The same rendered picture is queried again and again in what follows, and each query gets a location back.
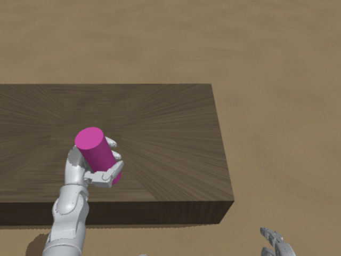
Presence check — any right robot hand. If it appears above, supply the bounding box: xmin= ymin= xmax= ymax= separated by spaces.
xmin=260 ymin=227 xmax=296 ymax=256

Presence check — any can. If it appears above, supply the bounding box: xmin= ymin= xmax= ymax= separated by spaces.
xmin=75 ymin=127 xmax=121 ymax=185

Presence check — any left robot arm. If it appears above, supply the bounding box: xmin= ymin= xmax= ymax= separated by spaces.
xmin=42 ymin=184 xmax=89 ymax=256

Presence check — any left robot hand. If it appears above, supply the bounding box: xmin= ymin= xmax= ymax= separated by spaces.
xmin=64 ymin=137 xmax=124 ymax=189

